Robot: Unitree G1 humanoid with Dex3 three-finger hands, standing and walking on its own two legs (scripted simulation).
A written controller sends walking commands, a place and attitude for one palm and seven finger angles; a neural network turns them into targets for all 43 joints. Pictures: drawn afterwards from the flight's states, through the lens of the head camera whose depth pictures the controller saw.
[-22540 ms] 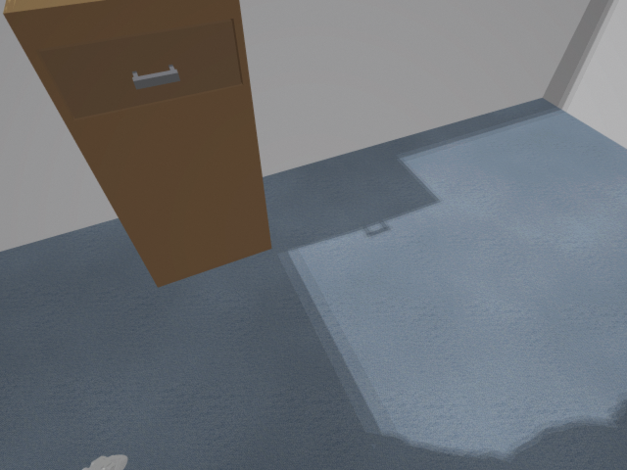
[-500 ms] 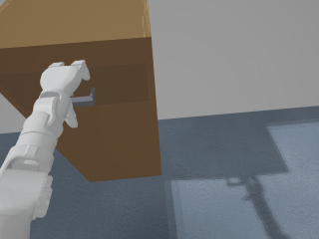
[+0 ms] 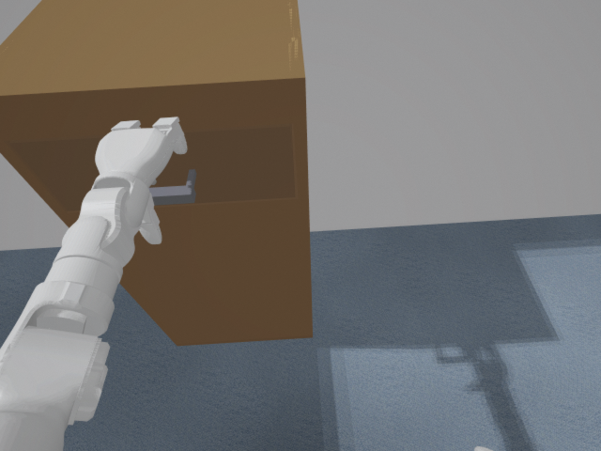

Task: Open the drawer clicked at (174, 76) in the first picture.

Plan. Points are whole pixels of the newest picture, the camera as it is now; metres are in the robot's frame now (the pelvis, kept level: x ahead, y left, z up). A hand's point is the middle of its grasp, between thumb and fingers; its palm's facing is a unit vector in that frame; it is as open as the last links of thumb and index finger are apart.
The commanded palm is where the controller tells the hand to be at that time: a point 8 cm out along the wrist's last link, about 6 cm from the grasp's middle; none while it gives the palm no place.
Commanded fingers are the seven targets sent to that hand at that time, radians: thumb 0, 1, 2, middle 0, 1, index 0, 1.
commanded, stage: re-aim the fingers above the handle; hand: left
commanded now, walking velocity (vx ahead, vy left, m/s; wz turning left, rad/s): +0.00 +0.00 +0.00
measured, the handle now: (164, 186) +0.50 +0.23 +0.05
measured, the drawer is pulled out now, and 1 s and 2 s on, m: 0.00 0.00 0.00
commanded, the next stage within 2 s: lower the fingers behind the handle in 0.60 s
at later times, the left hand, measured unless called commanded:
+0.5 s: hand (144, 188) +0.44 +0.23 +0.11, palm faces -0.01 -0.02 -1.00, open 13.8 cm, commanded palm +0.42 +0.23 +0.17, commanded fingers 0.00 -0.50 0.30 -0.30 -1.20 -0.30 -1.20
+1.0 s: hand (156, 195) +0.45 +0.22 +0.08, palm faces -0.04 -0.03 -1.00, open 13.8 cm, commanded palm +0.43 +0.23 +0.14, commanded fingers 0.00 -0.50 0.30 -0.30 -1.20 -0.30 -1.20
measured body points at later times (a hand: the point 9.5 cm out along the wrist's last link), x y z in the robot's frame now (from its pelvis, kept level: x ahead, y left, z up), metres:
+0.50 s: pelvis +0.00 +0.00 +0.00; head +0.04 -0.03 +0.45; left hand +0.44 +0.23 +0.16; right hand +0.09 -0.27 -0.13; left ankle -0.04 +0.11 -0.73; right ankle -0.01 -0.11 -0.73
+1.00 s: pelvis +0.00 -0.01 +0.00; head +0.05 -0.03 +0.44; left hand +0.45 +0.22 +0.14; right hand +0.05 -0.28 -0.14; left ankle -0.04 +0.11 -0.73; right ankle -0.01 -0.11 -0.73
